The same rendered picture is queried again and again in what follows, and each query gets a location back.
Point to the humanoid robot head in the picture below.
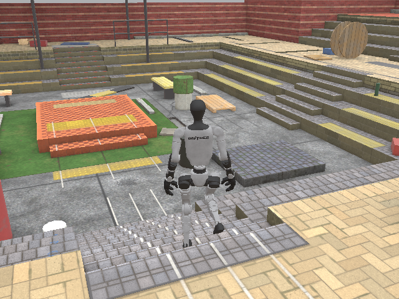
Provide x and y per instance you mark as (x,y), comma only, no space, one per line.
(197,108)

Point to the robot torso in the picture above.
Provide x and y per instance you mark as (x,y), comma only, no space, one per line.
(199,150)

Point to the left robot forearm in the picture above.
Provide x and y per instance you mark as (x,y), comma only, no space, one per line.
(171,170)

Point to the right robot forearm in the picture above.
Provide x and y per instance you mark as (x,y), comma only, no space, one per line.
(228,167)

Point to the left robot upper arm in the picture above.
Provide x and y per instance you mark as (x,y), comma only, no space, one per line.
(176,144)

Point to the right robot upper arm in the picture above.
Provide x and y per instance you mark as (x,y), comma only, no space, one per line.
(221,142)

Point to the left robot hand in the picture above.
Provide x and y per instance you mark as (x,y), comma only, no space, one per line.
(167,187)

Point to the right robot hand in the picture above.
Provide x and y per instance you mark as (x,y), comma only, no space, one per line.
(230,182)

